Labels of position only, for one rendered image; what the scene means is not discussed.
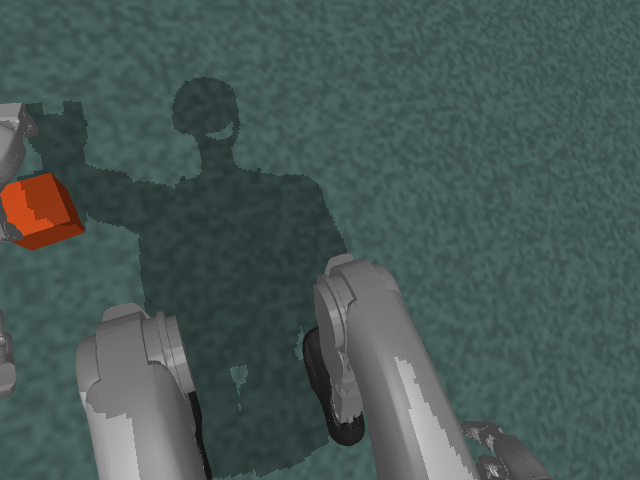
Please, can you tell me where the right robot foot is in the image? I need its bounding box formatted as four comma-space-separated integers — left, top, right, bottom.
302, 327, 365, 446

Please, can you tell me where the right robot hand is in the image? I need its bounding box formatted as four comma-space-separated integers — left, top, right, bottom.
461, 420, 552, 480

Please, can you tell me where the left robot foot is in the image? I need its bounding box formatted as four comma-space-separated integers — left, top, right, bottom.
188, 391, 212, 480

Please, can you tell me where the left robot hand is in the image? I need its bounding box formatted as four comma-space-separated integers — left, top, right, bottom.
0, 103, 38, 242

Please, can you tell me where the cube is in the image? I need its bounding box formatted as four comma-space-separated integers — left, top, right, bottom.
0, 172, 85, 251

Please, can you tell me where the left robot arm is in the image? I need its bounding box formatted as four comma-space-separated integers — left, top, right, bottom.
0, 196, 16, 399

